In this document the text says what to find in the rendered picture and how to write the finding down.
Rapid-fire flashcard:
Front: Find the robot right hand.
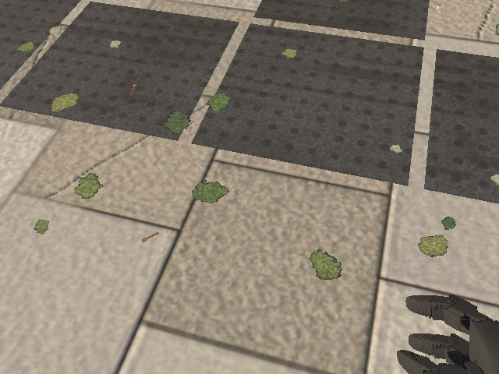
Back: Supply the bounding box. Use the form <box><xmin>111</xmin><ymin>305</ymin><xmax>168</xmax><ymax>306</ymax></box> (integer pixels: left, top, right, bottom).
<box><xmin>397</xmin><ymin>295</ymin><xmax>499</xmax><ymax>374</ymax></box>

